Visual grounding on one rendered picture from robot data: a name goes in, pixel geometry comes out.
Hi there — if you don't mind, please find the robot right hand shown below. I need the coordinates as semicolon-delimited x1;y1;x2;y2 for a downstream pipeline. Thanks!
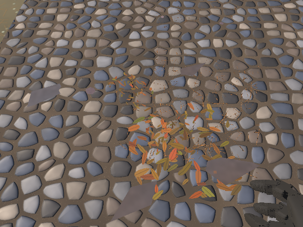
244;179;303;227

